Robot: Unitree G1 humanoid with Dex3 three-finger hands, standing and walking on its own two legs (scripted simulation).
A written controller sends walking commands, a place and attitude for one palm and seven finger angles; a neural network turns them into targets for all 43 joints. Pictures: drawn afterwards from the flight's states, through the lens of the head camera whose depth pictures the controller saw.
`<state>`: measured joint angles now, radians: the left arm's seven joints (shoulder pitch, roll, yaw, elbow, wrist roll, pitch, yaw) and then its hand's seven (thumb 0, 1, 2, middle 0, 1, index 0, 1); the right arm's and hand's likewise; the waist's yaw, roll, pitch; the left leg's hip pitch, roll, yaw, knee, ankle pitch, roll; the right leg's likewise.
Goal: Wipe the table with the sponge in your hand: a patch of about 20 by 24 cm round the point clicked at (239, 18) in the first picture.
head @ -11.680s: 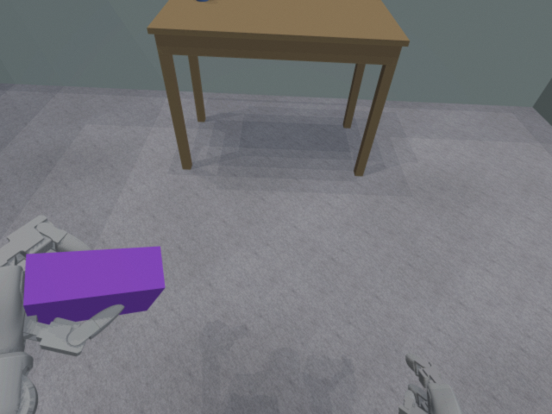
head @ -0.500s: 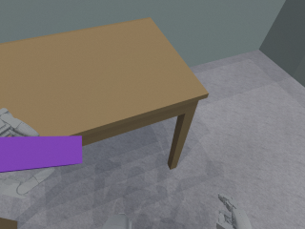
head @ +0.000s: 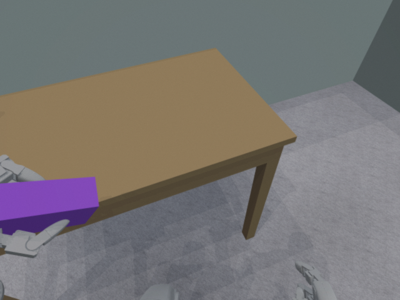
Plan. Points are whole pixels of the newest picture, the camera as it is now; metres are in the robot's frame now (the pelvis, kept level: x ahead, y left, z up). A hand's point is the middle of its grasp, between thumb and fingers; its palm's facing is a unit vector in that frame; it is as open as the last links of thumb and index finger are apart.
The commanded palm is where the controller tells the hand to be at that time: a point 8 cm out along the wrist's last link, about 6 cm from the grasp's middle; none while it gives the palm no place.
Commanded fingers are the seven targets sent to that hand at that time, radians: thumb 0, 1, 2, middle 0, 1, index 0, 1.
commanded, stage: shuffle to correct the standing spot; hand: left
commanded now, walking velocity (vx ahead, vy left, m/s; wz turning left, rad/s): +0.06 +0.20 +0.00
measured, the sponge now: (62, 205) +0.23 +0.23 +0.15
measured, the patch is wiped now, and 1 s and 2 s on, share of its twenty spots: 0.00 0.00 0.00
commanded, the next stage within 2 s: come to a stop and stand still in 1.62 s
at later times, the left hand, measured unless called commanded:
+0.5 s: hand out of the picture +0.17 +0.34 +0.17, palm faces +0.44 -0.78 -0.45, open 9.3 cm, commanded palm +0.12 +0.38 +0.18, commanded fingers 0.00 0.10 1.30 -1.20 -1.60 -1.20 -1.60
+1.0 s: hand out of the picture +0.18 +0.42 +0.18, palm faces +0.41 -0.80 -0.45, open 9.3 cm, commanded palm +0.12 +0.47 +0.18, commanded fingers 0.00 0.10 1.30 -1.20 -1.60 -1.20 -1.60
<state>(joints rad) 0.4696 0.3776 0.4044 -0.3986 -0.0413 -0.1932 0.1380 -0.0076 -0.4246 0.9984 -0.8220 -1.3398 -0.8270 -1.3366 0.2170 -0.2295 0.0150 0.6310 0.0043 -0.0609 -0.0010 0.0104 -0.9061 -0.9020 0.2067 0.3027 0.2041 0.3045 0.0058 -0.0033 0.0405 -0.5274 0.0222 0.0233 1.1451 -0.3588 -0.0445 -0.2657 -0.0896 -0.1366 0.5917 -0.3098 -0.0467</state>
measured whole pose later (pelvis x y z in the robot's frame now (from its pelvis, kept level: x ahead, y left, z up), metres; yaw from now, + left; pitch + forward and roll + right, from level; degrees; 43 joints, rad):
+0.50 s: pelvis -0.03 +0.10 -0.01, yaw +2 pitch -2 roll +1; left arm 0.45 0.36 0.36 -0.49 -0.04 -0.18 0.14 -0.01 -0.42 1.00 -0.82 -1.34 -0.83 -1.34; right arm 0.21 -0.19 0.02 0.63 0.01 -0.11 0.00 0.01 -0.90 -0.90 0.21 0.30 0.20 0.30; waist 0.02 0.04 0.05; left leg -0.45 0.02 0.05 0.92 -0.39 -0.02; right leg -0.29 -0.05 -0.16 0.69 -0.37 -0.06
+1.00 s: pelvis -0.04 +0.19 -0.01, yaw -1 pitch -1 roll +1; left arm 0.46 0.40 0.39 -0.52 -0.02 -0.20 0.15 -0.01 -0.42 1.00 -0.82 -1.34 -0.83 -1.34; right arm 0.22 -0.18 0.02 0.60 0.01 -0.14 -0.02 0.01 -0.90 -0.90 0.21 0.30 0.20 0.30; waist 0.00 0.00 0.03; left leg -0.31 0.06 0.09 0.66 -0.33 -0.01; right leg -0.29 0.00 -0.14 0.64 -0.35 -0.04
